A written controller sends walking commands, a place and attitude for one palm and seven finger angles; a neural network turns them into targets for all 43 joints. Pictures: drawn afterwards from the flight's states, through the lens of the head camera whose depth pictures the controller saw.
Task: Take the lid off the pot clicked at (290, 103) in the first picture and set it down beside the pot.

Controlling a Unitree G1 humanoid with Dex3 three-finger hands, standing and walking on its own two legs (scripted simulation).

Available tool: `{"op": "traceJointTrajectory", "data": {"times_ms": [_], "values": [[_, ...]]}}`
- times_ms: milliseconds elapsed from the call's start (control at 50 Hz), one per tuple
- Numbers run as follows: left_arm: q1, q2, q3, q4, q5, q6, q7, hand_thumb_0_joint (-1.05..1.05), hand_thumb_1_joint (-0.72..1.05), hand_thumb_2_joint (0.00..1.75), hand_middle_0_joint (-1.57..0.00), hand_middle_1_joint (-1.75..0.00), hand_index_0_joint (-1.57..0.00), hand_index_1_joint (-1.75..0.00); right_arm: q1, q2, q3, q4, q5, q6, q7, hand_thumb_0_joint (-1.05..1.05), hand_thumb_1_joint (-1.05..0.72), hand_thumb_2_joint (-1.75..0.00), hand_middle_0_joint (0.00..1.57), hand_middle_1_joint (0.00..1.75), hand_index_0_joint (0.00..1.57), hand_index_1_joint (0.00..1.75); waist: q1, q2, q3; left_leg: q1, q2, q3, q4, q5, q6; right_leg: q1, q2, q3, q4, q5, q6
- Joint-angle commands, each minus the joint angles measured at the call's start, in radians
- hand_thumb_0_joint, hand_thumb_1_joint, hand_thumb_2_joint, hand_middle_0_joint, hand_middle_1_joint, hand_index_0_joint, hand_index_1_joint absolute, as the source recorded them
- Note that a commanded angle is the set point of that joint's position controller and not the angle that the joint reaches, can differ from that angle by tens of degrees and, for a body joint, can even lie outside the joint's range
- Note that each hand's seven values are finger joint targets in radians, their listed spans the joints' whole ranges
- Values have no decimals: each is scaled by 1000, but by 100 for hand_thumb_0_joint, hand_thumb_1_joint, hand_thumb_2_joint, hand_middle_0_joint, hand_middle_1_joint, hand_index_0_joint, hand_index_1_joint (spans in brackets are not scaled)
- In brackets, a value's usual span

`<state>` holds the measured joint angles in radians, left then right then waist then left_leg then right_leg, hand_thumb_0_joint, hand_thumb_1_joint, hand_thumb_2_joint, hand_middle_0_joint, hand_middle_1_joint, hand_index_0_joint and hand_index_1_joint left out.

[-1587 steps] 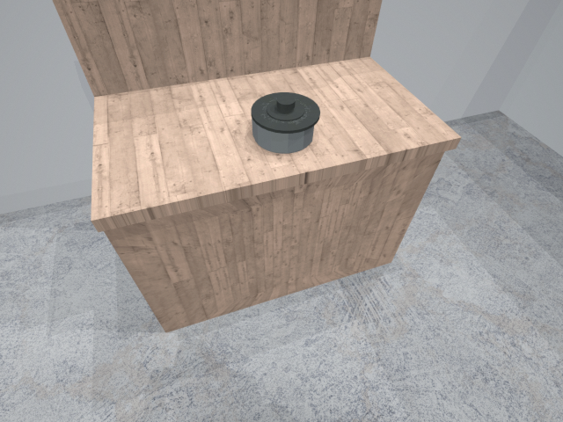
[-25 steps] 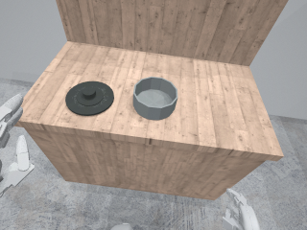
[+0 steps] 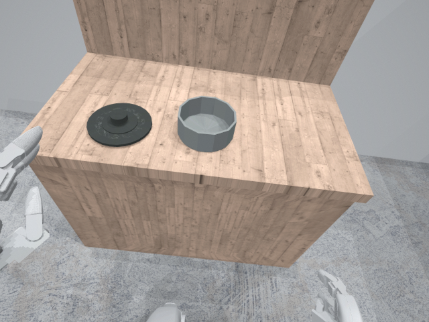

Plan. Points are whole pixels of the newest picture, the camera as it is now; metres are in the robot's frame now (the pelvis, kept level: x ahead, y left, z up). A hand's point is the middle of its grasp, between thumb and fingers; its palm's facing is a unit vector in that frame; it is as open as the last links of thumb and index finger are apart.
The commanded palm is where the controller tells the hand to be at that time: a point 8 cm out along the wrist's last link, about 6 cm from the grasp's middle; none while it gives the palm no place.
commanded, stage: step back with the hand held close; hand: left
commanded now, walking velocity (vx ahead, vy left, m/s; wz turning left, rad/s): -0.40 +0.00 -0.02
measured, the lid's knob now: (118, 116) +0.63 +0.28 -0.03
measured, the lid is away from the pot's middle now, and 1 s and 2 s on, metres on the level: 0.25 0.25 0.25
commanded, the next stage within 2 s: stop stepping back and stand still in 0.24 s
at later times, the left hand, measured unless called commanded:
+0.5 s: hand out of the picture +0.09 +0.22 +0.17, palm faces +0.15 -0.86 -0.49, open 7.4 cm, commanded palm +0.01 +0.29 +0.20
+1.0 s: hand out of the picture -0.01 +0.26 +0.20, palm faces +0.19 -0.81 -0.56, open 7.4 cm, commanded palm -0.07 +0.33 +0.20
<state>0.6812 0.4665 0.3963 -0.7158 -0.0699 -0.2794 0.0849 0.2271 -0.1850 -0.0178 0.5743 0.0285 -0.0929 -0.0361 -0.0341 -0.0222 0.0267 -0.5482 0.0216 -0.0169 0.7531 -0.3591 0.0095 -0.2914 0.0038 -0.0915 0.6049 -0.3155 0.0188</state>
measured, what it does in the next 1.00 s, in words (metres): walks backwards: right foot, then left foot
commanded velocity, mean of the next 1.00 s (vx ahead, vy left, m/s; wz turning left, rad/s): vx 0.03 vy -0.02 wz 0.00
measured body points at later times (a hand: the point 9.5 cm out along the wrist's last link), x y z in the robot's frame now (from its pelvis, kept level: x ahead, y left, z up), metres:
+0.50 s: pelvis -0.13 +0.01 -0.01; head -0.10 +0.05 +0.44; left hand +0.07 +0.27 +0.20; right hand +0.02 -0.22 -0.08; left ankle +0.05 +0.09 -0.71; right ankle -0.20 -0.12 -0.72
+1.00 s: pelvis -0.21 +0.05 -0.01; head -0.19 +0.08 +0.44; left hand -0.03 +0.30 +0.23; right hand -0.06 -0.18 -0.08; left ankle -0.24 +0.14 -0.72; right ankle -0.19 -0.03 -0.72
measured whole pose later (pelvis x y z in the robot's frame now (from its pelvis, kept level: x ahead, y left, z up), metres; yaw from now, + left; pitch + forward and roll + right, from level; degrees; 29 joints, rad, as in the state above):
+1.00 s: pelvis -0.21 +0.05 -0.01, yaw -2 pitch -1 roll -3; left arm 0.68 0.53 0.45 -0.75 -0.04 -0.30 0.09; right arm 0.24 -0.16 0.01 0.55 0.03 -0.12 0.01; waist -0.06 0.00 0.04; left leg -0.31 0.02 0.01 0.81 -0.49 0.05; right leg -0.34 0.06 -0.15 0.67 -0.34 -0.06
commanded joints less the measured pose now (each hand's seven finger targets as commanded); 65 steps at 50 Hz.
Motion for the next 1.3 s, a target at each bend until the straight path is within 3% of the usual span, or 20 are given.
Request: {"op": "traceJointTrajectory", "data": {"times_ms": [0, 100, 300, 320, 340, 380, 440, 480, 560, 660, 740, 760, 800, 920, 1020, 1100, 1120, 1160, 1200, 1280], "values": [[-117, 133, 126, -151, -9, -53, 51, 0, 90, 90, -20, -30, -20, -30, -102, -105, -48, -132, 0, -44, -17, 0, -90, -90, 20, 30, 20, 30, -31, -122, -89, 218, 18, -48, 115, -10, -8, -203, -309, 184, -167, 310, -135], [-172, 107, 119, -130, -2, -66, 49, 0, 90, 90, -20, -30, -20, -30, -108, -139, -54, -136, -10, -89, -19, 0, -90, -90, 20, 30, 20, 30, -15, 331, -12, 61, 292, -354, -444, 67, 118, -176, 22, 87, 327, -230, -14], [-88, 119, 147, -328, -28, -30, 35, 0, 90, 90, -20, -30, -20, -30, -84, -127, -55, -160, -16, -110, 45, 0, -90, -90, 20, 30, 20, 30, 17, 296, -226, 207, 243, -229, -445, -99, 74, -80, 33, 74, 298, -169, -4], [-392, -180, -265, 684, 114, 225, -72, 0, 90, 90, -20, -30, -20, -30, -37, -265, -93, 82, -63, -29, 20, 0, -90, -90, 20, 30, 20, 30, -153, 240, -109, 160, 162, -265, -227, 294, 46, -171, -57, 120, 245, -94, 37], [-224, 100, 143, -411, -29, 61, -4, 0, 90, 90, -20, -30, -20, -30, -93, -70, -71, -228, 4, -70, 40, 0, -90, -90, 20, 30, 20, 30, 61, 291, -228, 300, 197, -122, -441, -10, 25, -31, 101, -12, 181, -212, 22], [14, 231, 242, -255, -19, -13, 21, 0, 90, 90, -20, -30, -20, -30, -34, -129, -61, -196, -17, -101, 24, 0, -90, -90, 20, 30, 20, 30, 43, 217, -245, 181, 165, -175, -439, -275, 2, 107, 103, -47, 23, -206, -41], [105, 195, 218, -275, -20, -7, 5, 0, 90, 90, -20, -30, -20, -30, -53, -89, -36, -219, -5, -49, 31, 0, -90, -90, 20, 30, 20, 30, 37, 91, -233, 187, -13, 58, -11, -198, -35, 123, -37, 24, -250, 7, -94], [-3, 188, 163, -287, -13, -13, 12, 0, 90, 90, -20, -30, -20, -30, -74, -99, -52, -216, 26, -39, 19, 0, -90, -90, 20, 30, 20, 30, 15, -278, -131, 124, -90, 0, 639, -78, -38, -178, -354, 414, -380, -17, -238], [-115, 133, 137, -112, 9, 28, 24, 0, 90, 90, -20, -30, -20, -30, -105, -88, -27, -189, 12, 11, -8, 0, -90, -90, 20, 30, 20, 30, -31, -50, 56, 34, 38, -119, 644, -35, 8, -297, -311, 246, -235, 104, -193], [-204, 113, 105, 2, 42, -38, 53, 0, 90, 90, -20, -30, -20, -30, -76, -108, -30, -151, 26, -55, -27, 0, -90, -90, 20, 30, 20, 30, 10, 24, -18, 189, -2, 43, -470, 157, 40, 92, -191, 148, 180, 546, -94], [-128, 138, 138, -206, 33, -89, 64, 0, 90, 90, -20, -30, -20, -30, -49, -83, -44, -160, -29, -116, -9, 0, -90, -90, 20, 30, 20, 30, -28, 325, -144, 628, 156, -106, -275, 843, 103, -319, 38, -7, 385, -288, -36], [-155, 124, 112, -281, 25, -81, 57, 0, 90, 90, -20, -30, -20, -30, -75, -93, -41, -153, -46, -123, 2, 0, -90, -90, 20, 30, 20, 30, -29, 319, -86, 525, 189, -265, -300, 741, 86, -316, 1, 47, 346, -274, -34], [-108, 104, 91, -298, 38, -70, 53, 0, 90, 90, -20, -30, -20, -30, -53, -125, -60, -134, -16, -120, 37, 0, -90, -90, 20, 30, 20, 30, -21, 122, -88, 417, 208, -208, -242, 616, 130, -205, -15, 87, 328, -117, -48], [19, 172, 215, -143, 11, -44, 46, 0, 90, 90, -20, -30, -20, -30, -99, -130, -36, -169, -3, -66, 30, 0, -90, -90, 20, 30, 20, 30, 3, 139, -50, 54, 145, -126, -110, 192, 92, 181, -13, 23, -43, 5, -77], [-69, 131, 191, -10, -8, -31, 34, 0, 90, 90, -20, -30, -20, -30, -93, -151, -75, -170, 20, -18, 21, 0, -90, -90, 20, 30, 20, 30, 15, -238, -70, -8, -10, -59, 547, -171, 33, -49, -345, 582, -288, -212, -284], [-155, 96, 106, -105, 16, -15, 28, 0, 90, 90, -20, -30, -20, -30, -117, -98, -15, -155, -3, -16, 3, 0, -90, -90, 20, 30, 20, 30, -4, -28, -23, 209, 25, 22, 129, -117, 59, -238, -242, 301, -184, -221, -195], [-352, -160, -246, 607, 191, 221, -44, 0, 90, 90, -20, -30, -20, -30, 33, -195, -82, 62, -43, -11, 74, 0, -90, -90, 20, 30, 20, 30, -117, 88, -8, 171, 80, 22, 102, -115, 36, -308, -299, 52, -15, -64, -149], [-361, -212, -273, 678, 164, 311, -69, 0, 90, 90, -20, -30, -20, -30, 139, -178, -78, 43, -73, 74, 65, 0, -90, -90, 20, 30, 20, 30, -136, 342, 78, 294, 134, -245, -308, -173, 90, -586, -27, -21, 460, -389, -57], [-420, -201, -270, 732, 128, 283, -84, 0, 90, 90, -20, -30, -20, -30, 128, -252, -80, -24, -83, 50, 38, 0, -90, -90, 20, 30, 20, 30, -76, 172, -18, 287, 358, -666, -401, 16, 240, -638, -10, 161, 798, -265, -9], [-561, -187, -280, 1007, 103, 299, -81, 0, 90, 90, -20, -30, -20, -30, 35, -209, -66, 31, -83, 39, -3, 0, -90, -90, 20, 30, 20, 30, -3, -58, 13, 184, 272, -505, -382, 205, 224, -548, -32, 257, 844, -102, 19]]}}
